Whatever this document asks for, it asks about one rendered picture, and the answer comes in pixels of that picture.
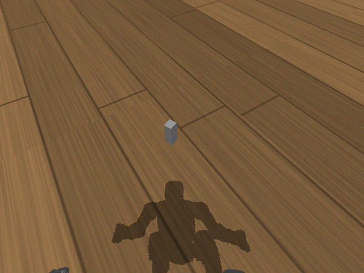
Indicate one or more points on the carton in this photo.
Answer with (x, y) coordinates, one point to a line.
(170, 129)

